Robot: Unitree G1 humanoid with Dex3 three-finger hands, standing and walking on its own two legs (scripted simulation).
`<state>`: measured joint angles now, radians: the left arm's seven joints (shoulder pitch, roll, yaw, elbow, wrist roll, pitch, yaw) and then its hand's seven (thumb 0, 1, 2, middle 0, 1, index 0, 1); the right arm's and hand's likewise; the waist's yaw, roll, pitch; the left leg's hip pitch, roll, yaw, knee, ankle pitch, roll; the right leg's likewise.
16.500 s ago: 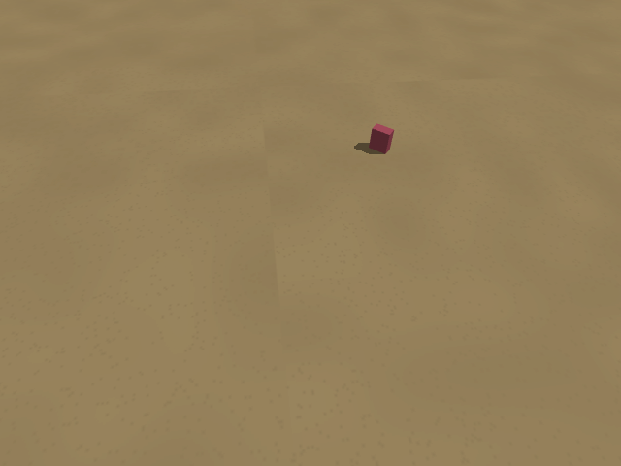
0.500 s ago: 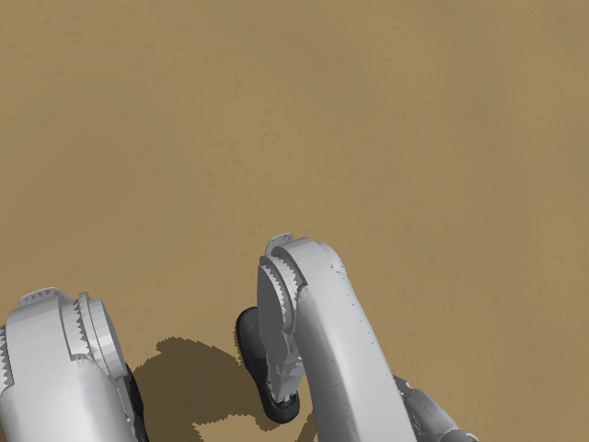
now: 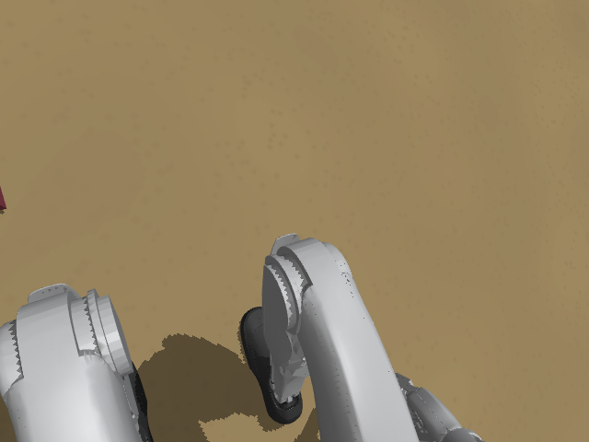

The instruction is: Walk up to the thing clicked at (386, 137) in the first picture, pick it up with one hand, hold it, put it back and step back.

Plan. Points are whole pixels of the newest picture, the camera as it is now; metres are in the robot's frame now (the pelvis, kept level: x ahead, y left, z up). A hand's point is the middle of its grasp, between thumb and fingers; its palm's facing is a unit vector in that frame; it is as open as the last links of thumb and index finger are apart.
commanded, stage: close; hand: left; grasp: from above
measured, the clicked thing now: out of the picture +0.45 +0.34 -0.25
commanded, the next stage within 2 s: settle in 0.06 s
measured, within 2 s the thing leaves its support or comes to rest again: leaves its support in 0.54 s
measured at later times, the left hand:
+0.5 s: hand out of the picture +0.44 +0.34 -0.20, palm faces -0.45 -0.09 -0.89, open 9.1 cm
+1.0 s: hand out of the picture +0.43 +0.34 -0.11, palm faces -0.48 -0.07 -0.87, open 8.9 cm
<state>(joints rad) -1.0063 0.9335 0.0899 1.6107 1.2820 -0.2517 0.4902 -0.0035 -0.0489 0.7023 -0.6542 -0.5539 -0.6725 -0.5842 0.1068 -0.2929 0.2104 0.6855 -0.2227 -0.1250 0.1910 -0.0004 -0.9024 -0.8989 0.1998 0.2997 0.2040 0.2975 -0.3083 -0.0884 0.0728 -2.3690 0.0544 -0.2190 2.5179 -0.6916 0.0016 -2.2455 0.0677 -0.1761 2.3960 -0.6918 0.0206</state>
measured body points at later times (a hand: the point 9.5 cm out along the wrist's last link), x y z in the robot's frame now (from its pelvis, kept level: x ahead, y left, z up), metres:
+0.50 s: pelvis +0.00 +0.00 +0.00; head +0.25 +0.11 +0.36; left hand +0.46 +0.34 -0.15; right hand +0.07 -0.26 -0.08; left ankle +0.07 +0.13 -0.27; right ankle +0.10 -0.11 -0.27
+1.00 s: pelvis -0.01 +0.00 +0.05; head +0.22 +0.09 +0.43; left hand +0.45 +0.34 -0.06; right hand +0.10 -0.26 -0.06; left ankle +0.07 +0.13 -0.27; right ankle +0.10 -0.11 -0.27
